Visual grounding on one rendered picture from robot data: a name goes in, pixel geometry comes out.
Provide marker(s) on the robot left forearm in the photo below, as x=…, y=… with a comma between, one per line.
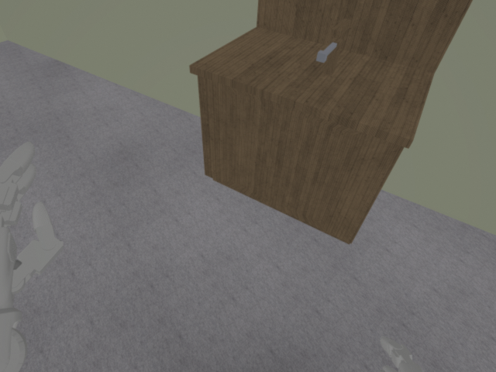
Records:
x=13, y=345

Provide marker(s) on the tap lever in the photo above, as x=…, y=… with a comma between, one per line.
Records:
x=322, y=54

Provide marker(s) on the right robot hand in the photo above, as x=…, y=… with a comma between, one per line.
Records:
x=400, y=356

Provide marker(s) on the counter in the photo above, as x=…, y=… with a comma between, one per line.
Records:
x=317, y=141

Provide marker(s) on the left robot hand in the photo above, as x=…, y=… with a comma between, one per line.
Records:
x=16, y=176

